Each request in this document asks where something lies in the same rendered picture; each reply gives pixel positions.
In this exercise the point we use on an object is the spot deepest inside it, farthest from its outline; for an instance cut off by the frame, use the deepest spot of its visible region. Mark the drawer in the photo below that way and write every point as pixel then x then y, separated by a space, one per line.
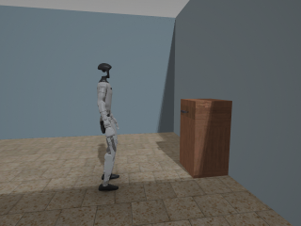
pixel 190 111

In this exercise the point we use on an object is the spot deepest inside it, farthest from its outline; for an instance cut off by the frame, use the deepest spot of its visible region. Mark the cabinet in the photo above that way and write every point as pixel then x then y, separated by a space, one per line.
pixel 205 141

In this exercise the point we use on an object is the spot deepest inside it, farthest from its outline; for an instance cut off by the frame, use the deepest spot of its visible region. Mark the robot left thigh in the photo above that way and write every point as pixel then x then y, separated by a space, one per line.
pixel 114 127

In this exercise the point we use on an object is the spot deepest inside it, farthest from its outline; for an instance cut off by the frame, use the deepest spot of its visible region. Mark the robot right upper arm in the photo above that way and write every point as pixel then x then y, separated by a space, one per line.
pixel 102 90

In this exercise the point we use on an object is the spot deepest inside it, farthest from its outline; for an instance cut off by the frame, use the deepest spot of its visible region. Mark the right robot forearm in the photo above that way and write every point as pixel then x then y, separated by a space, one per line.
pixel 103 112

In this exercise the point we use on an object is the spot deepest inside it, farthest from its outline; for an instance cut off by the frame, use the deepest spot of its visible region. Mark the left robot hand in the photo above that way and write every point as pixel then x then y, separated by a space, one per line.
pixel 115 122

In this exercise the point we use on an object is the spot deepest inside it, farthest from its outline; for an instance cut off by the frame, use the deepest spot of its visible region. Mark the right robot shin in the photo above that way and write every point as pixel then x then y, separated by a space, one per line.
pixel 108 168

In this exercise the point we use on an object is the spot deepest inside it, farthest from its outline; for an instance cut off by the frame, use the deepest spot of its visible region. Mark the left robot forearm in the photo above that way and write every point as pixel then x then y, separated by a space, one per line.
pixel 110 114

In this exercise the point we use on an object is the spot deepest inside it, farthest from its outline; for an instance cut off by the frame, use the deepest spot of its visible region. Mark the right robot hand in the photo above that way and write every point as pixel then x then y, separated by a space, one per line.
pixel 110 133

